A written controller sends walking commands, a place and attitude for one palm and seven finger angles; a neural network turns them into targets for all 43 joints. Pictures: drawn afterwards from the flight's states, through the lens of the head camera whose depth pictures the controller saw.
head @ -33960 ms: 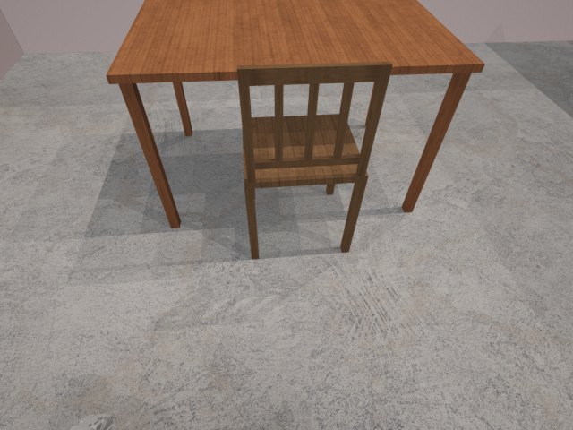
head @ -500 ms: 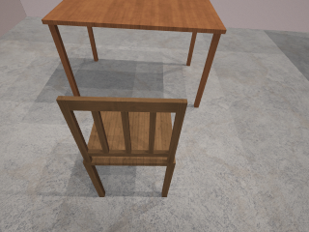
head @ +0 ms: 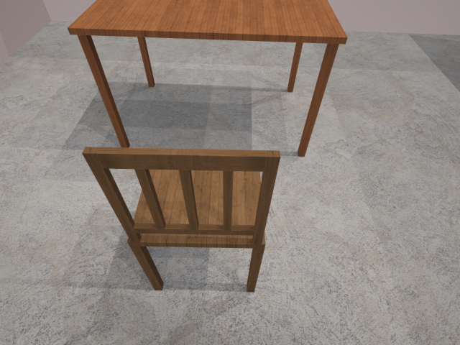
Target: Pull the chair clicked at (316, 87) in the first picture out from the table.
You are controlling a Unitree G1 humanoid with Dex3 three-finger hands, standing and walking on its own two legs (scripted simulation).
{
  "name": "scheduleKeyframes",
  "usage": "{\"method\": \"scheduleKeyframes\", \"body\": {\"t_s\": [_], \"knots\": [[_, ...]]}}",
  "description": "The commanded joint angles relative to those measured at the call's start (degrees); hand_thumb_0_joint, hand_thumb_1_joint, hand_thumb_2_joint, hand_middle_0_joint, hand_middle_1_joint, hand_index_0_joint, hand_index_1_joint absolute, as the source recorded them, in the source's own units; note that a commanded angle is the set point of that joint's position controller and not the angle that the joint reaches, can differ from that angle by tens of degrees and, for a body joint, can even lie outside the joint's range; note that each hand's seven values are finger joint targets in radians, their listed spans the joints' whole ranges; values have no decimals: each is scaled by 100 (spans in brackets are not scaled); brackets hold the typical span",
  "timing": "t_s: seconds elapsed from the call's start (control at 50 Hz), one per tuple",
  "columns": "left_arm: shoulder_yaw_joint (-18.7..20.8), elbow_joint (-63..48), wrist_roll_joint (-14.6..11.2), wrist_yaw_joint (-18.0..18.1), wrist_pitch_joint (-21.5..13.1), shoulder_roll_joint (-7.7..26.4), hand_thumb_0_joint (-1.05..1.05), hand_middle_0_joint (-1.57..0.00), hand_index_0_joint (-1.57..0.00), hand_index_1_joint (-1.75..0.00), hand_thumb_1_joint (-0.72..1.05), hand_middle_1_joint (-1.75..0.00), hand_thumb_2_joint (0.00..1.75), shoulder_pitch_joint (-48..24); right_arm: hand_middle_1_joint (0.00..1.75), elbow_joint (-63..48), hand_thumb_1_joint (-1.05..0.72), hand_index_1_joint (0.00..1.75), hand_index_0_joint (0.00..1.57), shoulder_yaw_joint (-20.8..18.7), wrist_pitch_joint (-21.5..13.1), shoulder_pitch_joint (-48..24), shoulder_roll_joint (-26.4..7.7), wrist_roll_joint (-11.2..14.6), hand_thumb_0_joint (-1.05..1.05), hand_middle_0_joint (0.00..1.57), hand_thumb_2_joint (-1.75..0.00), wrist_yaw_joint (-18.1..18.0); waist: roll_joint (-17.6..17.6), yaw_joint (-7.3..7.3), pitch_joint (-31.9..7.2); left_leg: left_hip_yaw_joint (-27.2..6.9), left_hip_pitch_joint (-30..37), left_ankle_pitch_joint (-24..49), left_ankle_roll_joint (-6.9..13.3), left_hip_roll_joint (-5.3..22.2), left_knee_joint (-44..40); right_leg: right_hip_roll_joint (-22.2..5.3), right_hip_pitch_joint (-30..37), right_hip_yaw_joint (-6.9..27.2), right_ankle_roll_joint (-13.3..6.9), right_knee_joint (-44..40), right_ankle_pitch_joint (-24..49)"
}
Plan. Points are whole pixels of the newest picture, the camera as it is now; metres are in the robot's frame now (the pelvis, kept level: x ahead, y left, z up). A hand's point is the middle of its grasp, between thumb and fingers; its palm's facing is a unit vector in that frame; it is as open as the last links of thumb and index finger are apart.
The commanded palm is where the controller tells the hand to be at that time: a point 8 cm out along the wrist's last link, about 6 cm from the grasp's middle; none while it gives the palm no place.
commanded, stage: let the arm hang, fingers relaxed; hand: left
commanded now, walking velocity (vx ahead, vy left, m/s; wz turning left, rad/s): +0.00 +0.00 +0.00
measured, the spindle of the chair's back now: (190, 201) +0.46 +0.13 -0.11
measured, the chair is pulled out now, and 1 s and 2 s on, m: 0.64 0.64 0.64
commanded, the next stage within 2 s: look to check the result in 0.34 s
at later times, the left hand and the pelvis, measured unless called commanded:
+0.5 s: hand out of the picture +0.00 +0.16 -0.17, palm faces +0.03 -0.98 -0.17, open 7.4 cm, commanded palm none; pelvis +0.00 -0.01 +0.00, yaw +0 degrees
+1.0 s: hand out of the picture +0.01 +0.16 -0.17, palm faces +0.03 -0.98 -0.18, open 7.4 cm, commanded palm none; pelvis +0.01 -0.01 +0.00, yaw +0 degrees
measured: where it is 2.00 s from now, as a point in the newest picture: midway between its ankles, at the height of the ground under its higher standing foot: outside the picture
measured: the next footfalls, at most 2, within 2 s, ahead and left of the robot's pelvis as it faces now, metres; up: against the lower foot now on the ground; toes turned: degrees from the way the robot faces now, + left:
none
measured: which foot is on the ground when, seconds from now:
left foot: down 0.00-1.00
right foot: down 0.00-1.00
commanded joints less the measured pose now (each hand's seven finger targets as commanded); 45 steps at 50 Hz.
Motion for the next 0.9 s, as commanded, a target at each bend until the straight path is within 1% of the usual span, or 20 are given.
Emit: {"method": "scheduleKeyframes", "body": {"t_s": [0.0, 0.02, 0.1, 0.14, 0.2, 0.22, 0.24, 0.28, 0.34, 0.4, 0.44, 0.5, 0.52, 0.6, 0.62, 0.7, 0.74, 0.8, 0.82, 0.88], "knots": [[127, -170, 17, 77, -100, 540, 0, -20, -20, -30, 90, -30, 90, 365, 30, -135, -90, 30, 20, -127, -59, 584, -507, -30, 0, 20, -90, -62, 35, 13, 366, -329, -666, -218, 424, 290, -762, -461, 322, 672, -249, -704, -775], [124, -184, 23, 81, -98, 548, 0, -20, -20, -30, 90, -30, 90, 373, 30, -144, -90, 30, 20, -146, -43, 538, -513, -28, 0, 20, -90, -65, 56, 33, 497, -311, -705, -280, 430, 274, -770, -445, 256, 676, -260, -767, -825], [166, -215, 33, 79, -93, 514, 0, -20, -20, -30, 90, -30, 90, 270, 30, -165, -90, 30, 20, -153, -25, 534, -433, -50, 0, 20, -90, -59, 152, 0, 471, -279, -698, -444, 414, 250, -761, -458, 189, 721, -247, -778, -998], [166, -255, 39, 77, -80, 522, 0, -20, -20, -30, 90, -30, 90, 231, 30, -172, -90, 30, 20, -168, -8, 517, -460, -53, 0, 20, -90, -63, 9, 0, 594, -316, -758, -531, 429, 257, -765, -444, 135, 711, -253, -823, -1067], [196, -316, 40, 61, -88, 540, 0, -20, -20, -30, 90, -30, 90, 195, 30, -194, -90, 30, 20, -173, -19, 570, -459, -59, 0, 20, -90, -50, -96, -18, 329, -298, -614, -473, 423, 228, -702, -488, 187, 715, -251, -820, -1123], [185, -316, 37, 61, -80, 551, 0, -20, -20, -30, 90, -30, 90, 183, 30, -194, -90, 30, 20, -182, -6, 519, -475, -54, 0, 20, -90, -58, 80, 0, 476, -293, -629, -502, 428, 236, -732, -464, 94, 696, -268, -856, -1132], [190, -326, 37, 62, -88, 547, 0, -20, -20, -30, 90, -30, 90, 185, 30, -197, -90, 30, 20, -174, -17, 538, -473, -63, 0, 20, -90, -57, 142, -11, 378, -305, -612, -442, 422, 256, -737, -468, 154, 709, -261, -806, -1051], [190, -331, 32, 57, -105, 543, 0, -20, -20, -30, 90, -30, 90, 183, 30, -211, -90, 30, 20, -160, -40, 551, -487, -56, 0, 20, -90, -57, -13, -12, 159, -309, -499, -224, 414, 262, -700, -481, 308, 712, -256, -755, -839], [177, -305, 29, 58, -109, 542, 0, -20, -20, -30, 90, -30, 90, 178, 30, -192, -90, 30, 20, -155, -37, 498, -491, -48, 0, 20, -90, -66, 63, -3, 307, -279, -488, -77, 396, 279, -676, -501, 265, 697, -268, -797, -735], [179, -284, 19, 54, -133, 554, 0, -20, -20, -30, 90, -30, 90, 156, 30, -156, -90, 30, 20, -140, -52, 564, -501, -34, 0, 20, -90, -66, -34, -31, 59, -235, -313, 111, 367, 271, -593, -547, 400, 714, -281, -790, -612], [165, -260, 19, 59, -118, 531, 0, -20, -20, -30, 90, -30, 90, 139, 30, -137, -90, 30, 20, -139, -31, 508, -494, -39, 0, 20, -90, -78, 59, -28, 318, -260, -381, 12, 368, 294, -634, -520, 236, 716, -296, -852, -728], [176, -222, 18, 55, -121, 539, 0, -20, -20, -30, 90, -30, 90, 161, 30, -104, -90, 30, 20, -127, -39, 553, -496, -39, 0, 20, -90, -74, 49, -32, 164, -236, -304, -6, 361, 273, -610, -532, 303, 734, -285, -853, -775], [162, -212, 18, 61, -109, 540, 0, -20, -20, -30, 90, -30, 90, 155, 30, -112, -90, 30, 20, -136, -18, 485, -508, -34, 0, 20, -90, -85, 145, -21, 386, -254, -339, -76, 374, 286, -653, -503, 167, 716, -300, -908, -820], [177, -185, 21, 56, -117, 543, 0, -20, -20, -30, 90, -30, 90, 169, 30, -82, -90, 30, 20, -133, -12, 552, -478, -38, 0, 20, -90, -69, -75, -40, 266, -176, -306, -193, 352, 237, -561, -554, 193, 769, -285, -970, -1026], [169, -186, 25, 64, -105, 540, 0, -20, -20, -30, 90, -30, 90, 136, 30, -92, -90, 30, 20, -149, 8, 531, -480, -32, 0, 20, -90, -79, 7, -46, 488, -201, -365, -237, 365, 252, -603, -522, 62, 754, -303, -1016, -1061], [179, -205, 11, 57, -120, 501, 0, -20, -20, -30, 90, -30, 90, 160, 30, -85, -90, 30, 20, -126, -49, 560, -475, -38, 0, 20, -90, -85, 149, -34, 132, -268, -313, 21, 368, 309, -668, -495, 365, 687, -272, -788, -671], [170, -195, 17, 68, -111, 474, 0, -20, -20, -30, 90, -30, 90, 192, 30, -101, -90, 30, 20, -129, -49, 455, -479, -35, 0, 20, -90, -100, 283, 7, 324, -307, -425, 72, 384, 359, -756, -452, 365, 667, -261, -749, -491], [175, -206, 11, 64, -119, 486, 0, -20, -20, -30, 90, -30, 90, 192, 30, -114, -90, 30, 20, -130, -58, 481, -498, -22, 0, 20, -90, -97, -28, 6, 154, -282, -370, 97, 371, 337, -722, -484, 512, 663, -249, -734, -449], [164, -194, 13, 67, -111, 476, 0, -20, -20, -30, 90, -30, 90, 192, 30, -118, -90, 30, 20, -139, -39, 436, -499, -20, 0, 20, -90, -105, 0, 9, 349, -279, -392, 55, 380, 340, -747, -474, 382, 658, -268, -805, -501], [179, -220, 18, 67, -114, 499, 0, -20, -20, -30, 90, -30, 90, 172, 30, -101, -90, 30, 20, -132, -32, 510, -476, -29, 0, 20, -90, -87, 25, -19, 290, -251, -371, -54, 368, 307, -718, -501, 359, 697, -255, -825, -699]]}}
